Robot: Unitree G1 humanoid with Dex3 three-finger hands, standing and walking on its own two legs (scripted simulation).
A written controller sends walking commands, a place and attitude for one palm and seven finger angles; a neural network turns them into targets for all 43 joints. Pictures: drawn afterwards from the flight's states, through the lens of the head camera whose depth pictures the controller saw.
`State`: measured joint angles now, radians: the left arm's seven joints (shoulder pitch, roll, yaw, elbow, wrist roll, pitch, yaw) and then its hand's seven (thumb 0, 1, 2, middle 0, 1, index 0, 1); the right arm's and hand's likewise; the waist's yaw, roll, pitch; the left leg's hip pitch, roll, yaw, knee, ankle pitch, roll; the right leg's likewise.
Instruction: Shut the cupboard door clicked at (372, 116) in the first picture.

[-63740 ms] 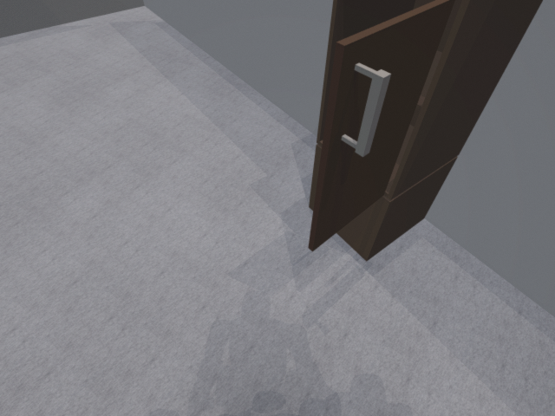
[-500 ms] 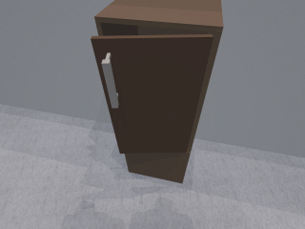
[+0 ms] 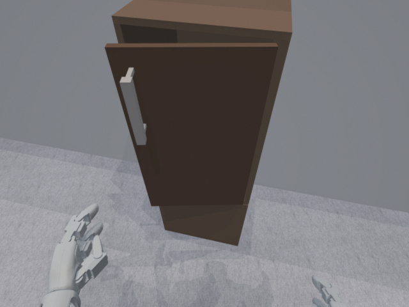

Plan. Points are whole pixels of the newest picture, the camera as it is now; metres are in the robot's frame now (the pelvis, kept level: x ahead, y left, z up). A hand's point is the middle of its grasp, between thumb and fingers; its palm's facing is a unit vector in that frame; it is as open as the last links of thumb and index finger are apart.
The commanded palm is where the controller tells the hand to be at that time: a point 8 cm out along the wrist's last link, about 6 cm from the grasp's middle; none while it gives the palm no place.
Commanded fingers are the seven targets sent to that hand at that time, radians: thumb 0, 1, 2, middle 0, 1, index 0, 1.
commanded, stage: raise the hand and make a fist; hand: left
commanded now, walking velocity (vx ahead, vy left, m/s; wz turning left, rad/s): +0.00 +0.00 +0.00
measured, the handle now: (136, 108) +0.49 +0.17 +0.14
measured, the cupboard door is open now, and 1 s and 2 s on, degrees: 14 14 14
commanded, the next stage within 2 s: bring the fist close to the handle in 1.72 s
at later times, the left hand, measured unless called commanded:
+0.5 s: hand (122, 270) +0.18 +0.15 +0.04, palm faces -0.06 -1.00 -0.05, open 4.8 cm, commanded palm +0.14 +0.22 +0.04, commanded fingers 0.00 0.90 0.90 -0.84 -1.00 -0.84 -1.00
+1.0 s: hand (83, 239) +0.21 +0.20 +0.10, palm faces +0.07 -1.00 -0.05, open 3.1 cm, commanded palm +0.18 +0.24 +0.11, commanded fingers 0.00 0.90 0.90 -1.30 -1.50 -1.30 -1.50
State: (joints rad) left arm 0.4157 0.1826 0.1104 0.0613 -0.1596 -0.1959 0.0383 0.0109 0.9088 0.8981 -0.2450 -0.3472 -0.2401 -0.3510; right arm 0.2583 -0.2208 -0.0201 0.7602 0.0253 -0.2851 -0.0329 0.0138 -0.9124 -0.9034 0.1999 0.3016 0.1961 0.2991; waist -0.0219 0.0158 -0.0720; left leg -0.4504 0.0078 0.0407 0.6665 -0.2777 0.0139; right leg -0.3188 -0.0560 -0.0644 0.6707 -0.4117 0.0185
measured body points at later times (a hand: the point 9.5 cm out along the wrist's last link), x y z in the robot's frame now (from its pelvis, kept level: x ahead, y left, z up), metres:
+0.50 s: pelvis -0.03 -0.04 -0.05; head +0.00 -0.06 +0.40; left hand +0.18 +0.20 +0.04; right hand +0.15 -0.26 -0.14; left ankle +0.04 +0.11 -0.72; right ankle -0.04 -0.13 -0.72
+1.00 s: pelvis -0.01 +0.01 -0.02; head -0.01 +0.01 +0.43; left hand +0.20 +0.25 +0.11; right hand +0.18 -0.21 -0.07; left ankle +0.04 +0.11 -0.72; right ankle -0.04 -0.13 -0.72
